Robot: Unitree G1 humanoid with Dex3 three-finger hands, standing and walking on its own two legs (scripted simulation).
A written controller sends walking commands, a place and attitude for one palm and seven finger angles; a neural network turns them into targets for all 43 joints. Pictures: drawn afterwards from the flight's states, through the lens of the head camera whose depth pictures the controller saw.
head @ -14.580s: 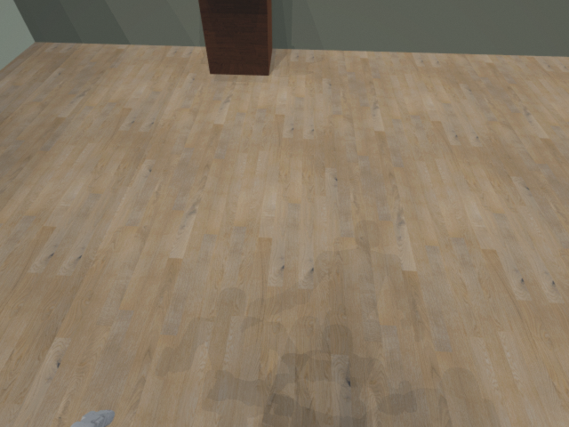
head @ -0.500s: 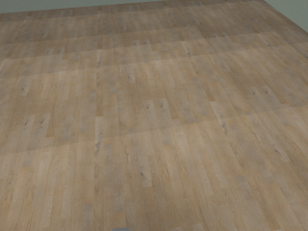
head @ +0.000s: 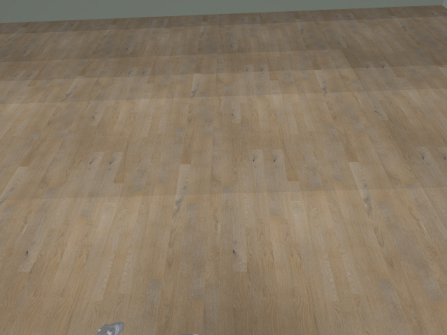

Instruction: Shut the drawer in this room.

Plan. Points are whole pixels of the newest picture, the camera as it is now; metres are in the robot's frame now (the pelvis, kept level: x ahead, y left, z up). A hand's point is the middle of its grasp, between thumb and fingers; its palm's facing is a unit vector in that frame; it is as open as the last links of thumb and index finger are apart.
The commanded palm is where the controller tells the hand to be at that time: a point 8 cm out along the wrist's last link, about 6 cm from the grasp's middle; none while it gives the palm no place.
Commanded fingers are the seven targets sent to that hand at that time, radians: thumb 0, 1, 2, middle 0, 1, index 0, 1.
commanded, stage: turn or walk to find it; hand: left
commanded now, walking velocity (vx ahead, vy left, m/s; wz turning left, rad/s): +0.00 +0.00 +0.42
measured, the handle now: out of the picture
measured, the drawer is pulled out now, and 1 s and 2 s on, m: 0.17 0.17 0.17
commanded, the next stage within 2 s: none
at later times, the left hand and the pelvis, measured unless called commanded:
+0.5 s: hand out of the picture -0.05 +0.26 -0.18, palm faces +0.27 -0.93 -0.23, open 7.4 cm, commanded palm none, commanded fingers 0.00 0.90 0.90 -0.20 -0.30 -0.20 -0.30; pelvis -0.03 +0.05 +0.01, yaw +13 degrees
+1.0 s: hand out of the picture -0.02 +0.21 -0.13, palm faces +0.42 -0.86 -0.28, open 7.3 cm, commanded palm none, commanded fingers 0.00 0.90 0.90 -0.20 -0.30 -0.20 -0.30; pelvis -0.03 +0.00 +0.01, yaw +26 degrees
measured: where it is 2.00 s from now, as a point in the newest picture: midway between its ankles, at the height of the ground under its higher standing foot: outside the picture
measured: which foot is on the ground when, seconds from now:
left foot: up 0.00-0.36, down 0.38-0.86, up 0.88-1.00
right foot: down 0.00-0.38, up 0.40-0.84, down 0.86-1.00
